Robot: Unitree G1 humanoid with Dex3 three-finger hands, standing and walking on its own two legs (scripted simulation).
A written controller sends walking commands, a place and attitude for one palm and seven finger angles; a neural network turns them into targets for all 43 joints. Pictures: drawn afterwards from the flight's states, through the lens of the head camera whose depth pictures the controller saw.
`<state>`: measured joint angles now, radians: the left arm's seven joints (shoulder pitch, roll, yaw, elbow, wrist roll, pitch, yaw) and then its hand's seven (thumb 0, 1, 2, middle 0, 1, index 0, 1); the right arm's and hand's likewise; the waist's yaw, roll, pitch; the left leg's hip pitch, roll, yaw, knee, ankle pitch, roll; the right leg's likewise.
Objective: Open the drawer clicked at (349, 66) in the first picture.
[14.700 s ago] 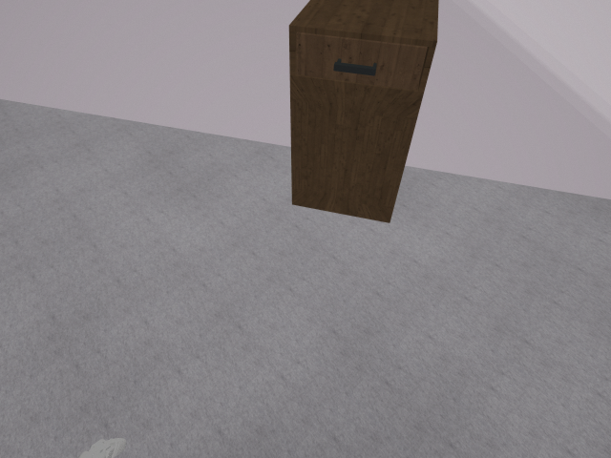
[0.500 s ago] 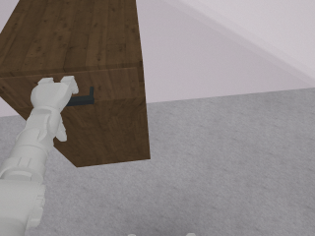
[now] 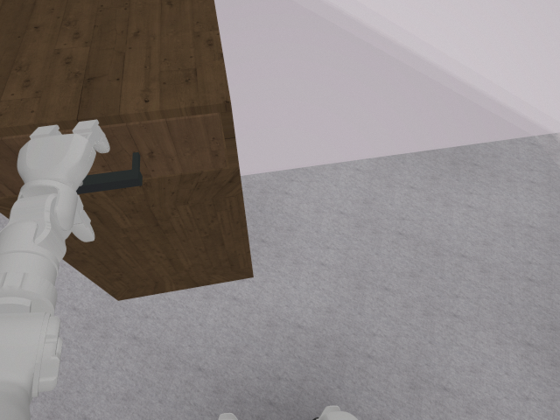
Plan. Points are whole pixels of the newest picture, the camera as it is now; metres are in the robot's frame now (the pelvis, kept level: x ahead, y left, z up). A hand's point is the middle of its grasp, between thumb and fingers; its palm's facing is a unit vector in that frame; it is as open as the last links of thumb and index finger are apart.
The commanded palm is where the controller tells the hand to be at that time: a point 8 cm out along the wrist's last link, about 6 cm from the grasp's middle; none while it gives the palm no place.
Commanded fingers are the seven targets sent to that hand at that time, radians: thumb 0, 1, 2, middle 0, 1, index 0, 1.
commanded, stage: move the hooked fingers above the handle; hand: left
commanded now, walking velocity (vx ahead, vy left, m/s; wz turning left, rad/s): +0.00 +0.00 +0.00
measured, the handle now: (99, 172) +0.52 +0.30 -0.02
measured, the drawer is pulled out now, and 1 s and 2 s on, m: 0.00 0.00 0.00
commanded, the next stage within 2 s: none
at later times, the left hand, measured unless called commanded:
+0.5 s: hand (87, 168) +0.48 +0.28 +0.05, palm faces +0.01 -0.01 -1.00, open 13.8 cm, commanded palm +0.45 +0.28 +0.10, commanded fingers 0.00 -0.50 0.30 -0.30 -1.20 -0.30 -1.20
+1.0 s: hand (70, 187) +0.45 +0.30 +0.04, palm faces -0.08 +0.00 -1.00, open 13.9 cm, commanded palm +0.44 +0.29 +0.09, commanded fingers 0.00 -0.50 0.30 -0.30 -1.20 -0.30 -1.20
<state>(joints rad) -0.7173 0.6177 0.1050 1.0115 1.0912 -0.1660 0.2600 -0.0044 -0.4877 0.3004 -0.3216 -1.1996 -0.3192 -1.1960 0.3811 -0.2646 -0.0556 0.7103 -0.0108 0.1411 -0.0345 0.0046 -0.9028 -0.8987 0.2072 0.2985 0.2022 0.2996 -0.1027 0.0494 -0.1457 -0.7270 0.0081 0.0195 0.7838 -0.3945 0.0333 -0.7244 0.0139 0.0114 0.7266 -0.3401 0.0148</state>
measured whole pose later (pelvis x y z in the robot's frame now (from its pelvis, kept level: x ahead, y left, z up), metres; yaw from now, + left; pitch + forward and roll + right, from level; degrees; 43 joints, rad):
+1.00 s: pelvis +0.00 +0.00 +0.00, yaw +1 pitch +19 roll -2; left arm -0.76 0.62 0.04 1.06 1.08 -0.10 0.27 -0.01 -0.49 0.30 -0.32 -1.20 -0.32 -1.20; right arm 0.34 -0.29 -0.07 0.71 0.00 0.13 -0.04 0.00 -0.90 -0.90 0.21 0.30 0.20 0.30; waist -0.09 0.05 -0.14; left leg -0.74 0.00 0.00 0.79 -0.39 0.03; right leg -0.73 0.01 -0.01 0.73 -0.35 0.01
